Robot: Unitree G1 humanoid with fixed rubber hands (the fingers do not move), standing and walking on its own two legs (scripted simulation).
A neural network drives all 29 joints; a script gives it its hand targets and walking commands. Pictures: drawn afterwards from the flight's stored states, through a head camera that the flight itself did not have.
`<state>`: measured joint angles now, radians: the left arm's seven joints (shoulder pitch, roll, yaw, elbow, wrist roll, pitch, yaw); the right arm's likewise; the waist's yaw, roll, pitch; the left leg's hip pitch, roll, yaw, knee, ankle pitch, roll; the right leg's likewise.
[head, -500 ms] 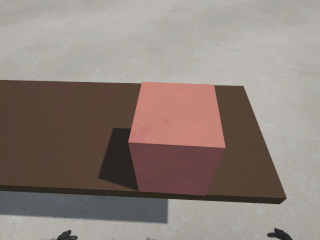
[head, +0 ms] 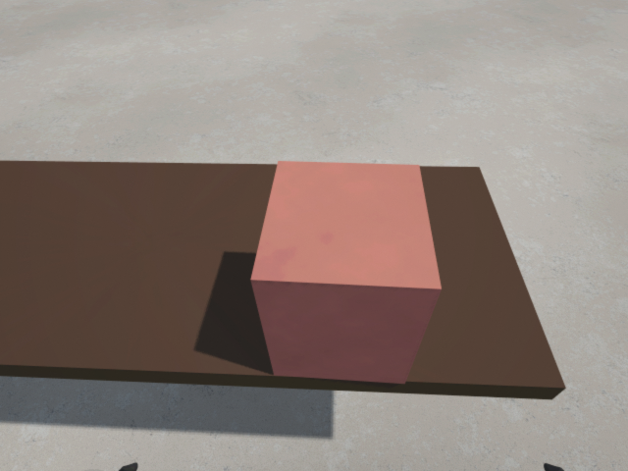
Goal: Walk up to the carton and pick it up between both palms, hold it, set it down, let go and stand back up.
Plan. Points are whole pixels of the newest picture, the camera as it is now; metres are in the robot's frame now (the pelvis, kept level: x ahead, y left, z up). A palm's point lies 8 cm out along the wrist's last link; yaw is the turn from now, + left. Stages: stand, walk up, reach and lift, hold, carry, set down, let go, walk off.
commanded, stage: stand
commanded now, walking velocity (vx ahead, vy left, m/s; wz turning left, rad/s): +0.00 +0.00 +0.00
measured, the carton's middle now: (343, 275) +0.40 -0.02 +0.02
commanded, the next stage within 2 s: none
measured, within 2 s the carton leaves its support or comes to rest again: neither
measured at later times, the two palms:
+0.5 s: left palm out of the picture +0.10 +0.29 -0.10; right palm out of the picture +0.09 -0.30 -0.10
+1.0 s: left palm out of the picture +0.08 +0.28 -0.10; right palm out of the picture +0.07 -0.31 -0.10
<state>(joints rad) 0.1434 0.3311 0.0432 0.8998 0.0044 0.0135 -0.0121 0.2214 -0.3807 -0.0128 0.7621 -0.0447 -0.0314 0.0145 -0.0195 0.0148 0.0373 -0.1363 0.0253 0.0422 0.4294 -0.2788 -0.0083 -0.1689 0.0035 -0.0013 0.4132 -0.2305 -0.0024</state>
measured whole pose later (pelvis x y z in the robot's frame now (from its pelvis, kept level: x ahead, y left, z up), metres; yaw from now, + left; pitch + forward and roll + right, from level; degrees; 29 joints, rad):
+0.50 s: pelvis -0.01 +0.00 +0.00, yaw +0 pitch -1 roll +0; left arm 0.11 0.33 0.04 0.97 0.00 0.01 -0.01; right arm 0.22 -0.38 -0.01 0.81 -0.04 -0.03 0.01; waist -0.02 0.02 0.04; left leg -0.13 0.03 0.04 0.41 -0.26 -0.01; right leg -0.17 0.00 0.00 0.41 -0.22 0.00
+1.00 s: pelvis -0.02 -0.01 +0.00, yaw +0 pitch -2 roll +0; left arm 0.11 0.33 0.04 1.01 0.00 0.01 -0.01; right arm 0.22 -0.38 -0.01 0.86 -0.04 -0.03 0.01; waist -0.02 0.02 0.04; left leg -0.12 0.03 0.04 0.40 -0.24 -0.01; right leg -0.17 0.00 0.00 0.41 -0.21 0.00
